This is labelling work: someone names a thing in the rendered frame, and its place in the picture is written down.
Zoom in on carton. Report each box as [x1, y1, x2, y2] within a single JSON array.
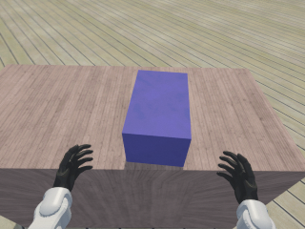
[[122, 70, 192, 167]]

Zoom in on robot right forearm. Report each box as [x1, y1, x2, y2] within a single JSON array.
[[236, 199, 276, 229]]

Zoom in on robot right hand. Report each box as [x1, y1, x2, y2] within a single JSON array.
[[217, 151, 258, 204]]

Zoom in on robot left hand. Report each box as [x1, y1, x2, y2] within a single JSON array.
[[52, 144, 93, 192]]

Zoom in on pedestal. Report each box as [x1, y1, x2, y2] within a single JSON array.
[[0, 64, 305, 229]]

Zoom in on robot left forearm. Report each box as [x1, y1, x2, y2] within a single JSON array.
[[28, 187, 72, 229]]

